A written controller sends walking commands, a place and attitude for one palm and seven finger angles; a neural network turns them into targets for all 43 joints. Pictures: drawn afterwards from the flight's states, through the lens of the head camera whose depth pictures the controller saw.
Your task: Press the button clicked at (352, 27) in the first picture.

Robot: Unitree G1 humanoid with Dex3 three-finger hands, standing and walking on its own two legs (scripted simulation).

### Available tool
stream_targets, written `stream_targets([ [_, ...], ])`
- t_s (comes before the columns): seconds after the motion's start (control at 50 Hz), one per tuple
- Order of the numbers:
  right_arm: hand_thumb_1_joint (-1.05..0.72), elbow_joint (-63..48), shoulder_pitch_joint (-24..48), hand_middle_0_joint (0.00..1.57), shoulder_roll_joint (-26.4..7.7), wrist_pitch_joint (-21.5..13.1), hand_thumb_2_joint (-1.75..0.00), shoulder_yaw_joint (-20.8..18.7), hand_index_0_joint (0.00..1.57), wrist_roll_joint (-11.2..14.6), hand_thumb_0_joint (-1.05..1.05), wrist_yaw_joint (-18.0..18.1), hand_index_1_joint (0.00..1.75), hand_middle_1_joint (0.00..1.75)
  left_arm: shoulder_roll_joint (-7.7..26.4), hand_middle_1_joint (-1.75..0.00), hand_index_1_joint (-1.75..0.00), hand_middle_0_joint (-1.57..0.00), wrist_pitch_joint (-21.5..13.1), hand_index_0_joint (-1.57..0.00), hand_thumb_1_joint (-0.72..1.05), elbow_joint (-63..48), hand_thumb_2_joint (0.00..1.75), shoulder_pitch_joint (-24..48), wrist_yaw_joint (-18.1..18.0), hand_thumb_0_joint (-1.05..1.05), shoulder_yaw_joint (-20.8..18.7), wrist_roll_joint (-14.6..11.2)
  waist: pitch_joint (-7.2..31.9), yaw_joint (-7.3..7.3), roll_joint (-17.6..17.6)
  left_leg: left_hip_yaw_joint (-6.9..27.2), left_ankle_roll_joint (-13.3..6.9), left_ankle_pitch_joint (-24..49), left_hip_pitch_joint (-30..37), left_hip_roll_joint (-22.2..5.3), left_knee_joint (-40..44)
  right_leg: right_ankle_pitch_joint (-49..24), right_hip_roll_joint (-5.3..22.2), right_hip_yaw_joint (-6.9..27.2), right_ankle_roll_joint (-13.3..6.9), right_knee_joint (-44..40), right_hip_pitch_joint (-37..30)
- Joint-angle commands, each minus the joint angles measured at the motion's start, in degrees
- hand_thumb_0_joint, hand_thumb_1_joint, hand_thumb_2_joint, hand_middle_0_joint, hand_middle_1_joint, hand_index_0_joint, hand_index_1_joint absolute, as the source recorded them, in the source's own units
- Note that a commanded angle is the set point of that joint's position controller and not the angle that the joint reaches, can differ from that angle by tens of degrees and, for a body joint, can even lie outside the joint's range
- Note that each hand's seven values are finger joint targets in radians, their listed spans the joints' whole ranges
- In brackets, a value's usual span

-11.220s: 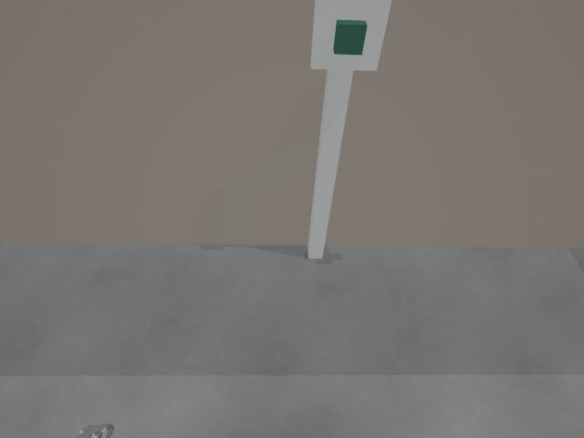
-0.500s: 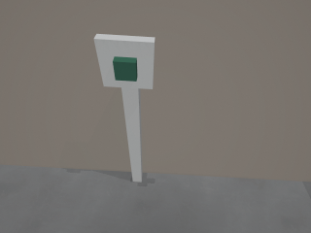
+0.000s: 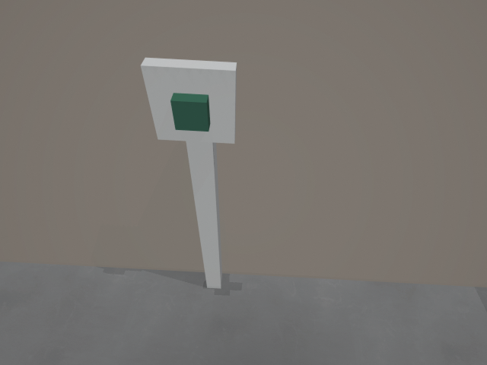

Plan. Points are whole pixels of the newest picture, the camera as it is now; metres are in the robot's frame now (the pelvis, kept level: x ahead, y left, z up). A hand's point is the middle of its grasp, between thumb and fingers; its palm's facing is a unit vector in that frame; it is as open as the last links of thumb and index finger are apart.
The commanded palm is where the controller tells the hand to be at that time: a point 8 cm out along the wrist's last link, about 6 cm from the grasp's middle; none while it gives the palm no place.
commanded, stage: look again from close up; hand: left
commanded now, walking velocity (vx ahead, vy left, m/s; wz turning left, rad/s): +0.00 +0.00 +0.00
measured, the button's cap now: (191, 111) +0.51 +0.14 +0.15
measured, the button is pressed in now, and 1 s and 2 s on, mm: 0 0 0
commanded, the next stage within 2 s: raise the hand and make a fist in 0.32 s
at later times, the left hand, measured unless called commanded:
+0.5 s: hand out of the picture +0.01 +0.17 -0.16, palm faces +0.14 -0.96 -0.23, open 7.2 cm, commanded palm +0.10 +0.20 -0.06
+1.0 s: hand (134, 359) +0.13 +0.17 +0.00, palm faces +0.16 -0.99 -0.05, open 4.3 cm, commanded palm +0.12 +0.21 +0.01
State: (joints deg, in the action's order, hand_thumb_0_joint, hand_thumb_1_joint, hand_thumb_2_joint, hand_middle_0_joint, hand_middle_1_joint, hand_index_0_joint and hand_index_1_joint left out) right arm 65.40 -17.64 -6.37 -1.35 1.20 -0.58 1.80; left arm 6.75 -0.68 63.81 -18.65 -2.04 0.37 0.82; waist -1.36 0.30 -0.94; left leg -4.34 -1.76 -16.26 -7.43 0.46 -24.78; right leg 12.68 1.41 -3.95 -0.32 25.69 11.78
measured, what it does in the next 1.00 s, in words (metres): lowers itself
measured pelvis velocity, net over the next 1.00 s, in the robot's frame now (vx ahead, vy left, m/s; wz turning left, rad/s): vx -0.02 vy -0.03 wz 0.06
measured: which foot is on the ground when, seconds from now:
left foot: down 0.00-1.00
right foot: down 0.00-1.00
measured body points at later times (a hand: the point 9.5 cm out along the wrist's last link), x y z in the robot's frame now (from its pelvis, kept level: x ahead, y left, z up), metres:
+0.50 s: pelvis +0.00 -0.01 +0.00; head +0.01 +0.00 +0.45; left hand +0.01 +0.22 -0.14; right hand +0.00 -0.22 -0.16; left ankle -0.03 +0.09 -0.74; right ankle +0.01 -0.11 -0.74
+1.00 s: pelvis -0.02 -0.03 -0.07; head +0.02 -0.01 +0.38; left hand +0.12 +0.22 +0.00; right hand +0.24 -0.22 -0.09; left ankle -0.03 +0.09 -0.74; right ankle +0.01 -0.12 -0.74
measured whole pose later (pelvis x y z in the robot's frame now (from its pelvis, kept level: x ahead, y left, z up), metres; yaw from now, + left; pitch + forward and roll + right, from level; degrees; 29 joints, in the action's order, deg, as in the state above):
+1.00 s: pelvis -0.02 -0.03 -0.07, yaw +4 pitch +9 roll -2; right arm 24.3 -8.5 -13.1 -11.4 -0.5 0.9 0.8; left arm 10.8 -25.2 -9.3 -34.5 10.6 -5.9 -12.2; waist 5.9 3.2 -0.1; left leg 1.3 0.2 -30.1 -38.6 -1.9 -59.5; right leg 25.9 1.4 -9.1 -2.9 56.2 39.5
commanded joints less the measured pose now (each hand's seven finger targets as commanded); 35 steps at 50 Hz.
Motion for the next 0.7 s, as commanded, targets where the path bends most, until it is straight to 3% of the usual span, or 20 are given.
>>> stream_targets([
  [0.0, -0.9, -0.8, -4.7, 0.2, -5.2, -0.7, -0.9, -0.9, 0.2, -0.1, 0.0, 0.4, 0.3, 0.3, 4.4, -0.3, -0.3, -0.2, -1.0, -0.2, 0.9, -1.3, 0.9, -4.9, -0.3, 0.0, -0.5, -0.1, -3.2, -0.07, 0.6, 5.8, -0.4, 7.6, -5.4, -6.5, 6.0, -7.5, 5.1, 5.8, -2.1, -3.9, -1.8],
  [0.38, -0.9, -0.5, -5.8, 0.2, -4.5, -0.8, -0.9, -0.9, 0.2, -0.2, 0.0, 0.5, 0.3, 0.3, 3.5, -0.3, -0.3, -0.2, -1.1, -0.2, 0.9, -1.2, 0.9, -5.8, -0.4, 0.0, -0.6, -0.1, -3.4, 0.04, 0.7, 5.7, -0.3, 7.7, -5.4, -6.6, 6.3, -7.2, 4.9, 5.7, -2.4, -4.0, -1.8],
  [0.4, -0.9, -5.0, 2.4, 0.2, -7.3, -1.1, -0.9, -1.5, 0.2, 0.6, 0.0, -0.2, 0.3, 0.3, 7.1, -0.3, -0.3, -0.2, -2.0, -0.2, 0.9, 1.2, 0.9, -8.3, -2.5, 0.0, -0.7, 0.5, -5.6, 2.4, -0.2, 3.1, 1.6, 11.5, -8.6, -6.7, -5.0, -28.8, 8.0, 8.2, -1.3, -2.7, 0.5],
  [0.42, -0.9, -26.7, 0.3, 0.2, -18.9, -9.6, -0.9, -2.6, 0.2, 2.0, 0.0, 2.1, 0.3, 0.3, 16.1, -0.33, -0.33, -0.23, -13.5, -0.23, 0.9, -88.9, 0.9, 34.6, -1.5, 0.0, -1.5, -12.1, 23.9, -6.75, 12.6, 4.0, 0.3, 13.5, 5.6, -1.0, 1.8, -15.8, 2.1, 5.2, -1.1, 1.3, -6.3],
  [0.44, -0.9, -23.3, 6.0, 0.2, -12.7, -14.6, -0.9, -1.1, 0.2, 2.7, 0.0, 3.7, 0.3, 0.3, 14.1, -0.36, -0.36, -0.25, -10.0, -0.25, 0.9, -76.7, 0.9, 15.9, -5.4, 0.0, -3.5, -7.5, 24.0, -1.53, 16.3, 3.1, 0.4, 17.4, 4.4, -2.1, 2.0, -6.2, -0.6, 3.2, -2.7, 3.9, -4.9],
  [0.46, -0.9, -23.1, 5.4, 0.2, -10.4, -16.3, -0.9, -2.3, 0.2, 4.1, 0.0, 3.4, 0.3, 0.3, 4.0, -0.39, -0.39, -0.28, -1.3, -0.28, 0.9, -65.4, 0.9, 0.3, -7.7, 0.0, 1.6, -8.5, 11.4, -2.71, 12.0, 5.0, 1.8, 11.3, -4.5, -3.0, 3.2, 0.5, -0.5, -0.1, -1.7, 4.4, 2.1],
  [0.48, -0.9, -22.1, 3.6, 0.2, -10.8, -17.2, -0.9, -2.0, 0.2, 4.5, 0.0, 3.2, 0.3, 0.3, -3.1, -0.42, -0.42, -0.31, 1.3, -0.31, 0.9, -64.0, 0.9, -1.8, -7.1, 0.0, 6.4, -9.6, 4.2, -2.71, 5.2, 5.4, 1.3, 4.4, -9.0, -2.3, 2.3, 1.3, -0.5, -1.3, -1.1, 3.0, 4.6],
  [0.5, -0.9, -25.4, 4.4, 0.2, -13.1, -18.8, -0.9, -2.7, 0.2, 4.9, 0.0, 3.4, 0.3, 0.3, -1.9, -0.45, -0.45, -0.34, -1.0, -0.34, 0.9, -71.5, 0.9, 0.2, -6.2, 0.0, 7.0, -10.9, 1.5, -2.99, 2.4, 6.5, 0.7, 0.0, -10.3, -2.0, 1.1, 4.0, -0.5, -1.0, -0.8, 2.2, 6.5],
  [0.52, -0.9, -26.5, 4.7, 0.2, -14.6, -20.4, -0.9, -3.0, 0.2, 4.2, 0.0, 3.7, 0.3, 0.3, 0.2, -0.48, -0.48, -0.36, -3.4, -0.36, 0.9, -74.5, 0.9, -0.9, -5.8, 0.0, 6.6, -10.5, 3.3, -3.57, -0.8, 6.4, 0.3, -2.3, -10.9, -1.3, -1.1, 7.1, -0.5, -0.4, -0.6, 1.8, 8.5],
  [0.54, -0.9, -28.1, 4.8, 0.2, -14.9, -21.1, -0.9, -3.2, 0.2, 3.1, 0.0, 3.7, 0.3, 0.3, 0.7, -0.51, -0.51, -0.39, -5.6, -0.39, 0.9, -74.1, 0.9, -2.3, -5.4, 0.0, 5.6, -9.9, 2.3, -4.31, -6.3, 6.9, 0.0, -3.1, -13.3, -0.6, -3.6, 9.7, -0.7, -0.7, -0.4, 2.6, 11.4],
  [0.56, -0.9, -30.3, 4.9, 0.2, -14.9, -21.7, -0.9, -3.7, 0.2, 2.6, 0.0, 3.2, 0.3, 0.3, 0.7, -0.54, -0.54, -0.42, -8.1, -0.42, 0.9, -72.6, 0.9, -2.9, -4.0, 0.0, 4.7, -9.5, 2.1, -4.27, -7.6, 6.6, 0.2, -2.8, -14.8, 0.2, -6.0, 11.4, -0.6, -0.5, -0.4, 3.6, 13.6],
  [0.6, -0.9, -33.2, 6.7, 0.2, -14.3, -21.6, -0.9, -5.0, 0.2, 1.4, 0.0, 1.6, 0.3, 0.3, -0.7, -0.6, -0.6, -0.47, -14.4, -0.47, 0.9, -64.7, 0.9, -12.7, 0.4, 0.0, 1.2, -10.2, 1.1, -0.51, -14.9, 5.7, 1.2, -3.2, -21.7, 0.2, -10.4, 15.3, -0.8, -1.0, -0.5, 7.4, 17.6],
  [0.64, -0.9, -36.4, 8.6, 0.2, -14.1, -20.4, -0.9, -6.1, 0.2, 0.8, 0.0, -0.6, 0.3, 0.3, -0.7, -0.66, -0.66, -0.53, -22.6, -0.53, 0.9, -62.5, 0.9, -22.1, 7.0, 0.0, -2.1, -12.3, 4.8, 2.45, -12.8, 4.2, 2.3, -1.0, -26.3, 0.8, -15.2, 11.3, -0.9, -1.0, -1.2, 13.0, 17.2],
  [0.66, -0.9, -37.3, 8.7, 0.2, -14.2, -19.0, -0.9, -6.9, 0.2, 1.0, 0.0, -2.1, 0.3, 0.3, 2.8, -0.69, -0.69, -0.56, -26.3, -0.56, 0.9, -60.1, 0.9, -25.3, 10.6, 0.0, -6.8, -12.7, 5.9, 3.97, -8.8, 3.6, 3.0, 1.1, -27.4, 1.2, -17.3, 7.1, -0.7, 0.0, -2.0, 15.4, 15.6],
  [0.68, -0.9, -39.3, 10.4, 0.2, -14.4, -17.9, -0.9, -7.1, 0.2, 0.7, 0.0, -3.1, 0.3, 0.3, 4.6, -0.72, -0.72, -0.58, -30.7, -0.58, 0.9, -62.8, 0.9, -24.0, 14.0, 0.0, -8.2, -13.1, 7.2, 3.51, -5.3, 3.1, 3.1, 2.4, -28.6, 1.6, -19.7, 2.9, -0.5, 0.2, -2.3, 18.1, 15.5],
])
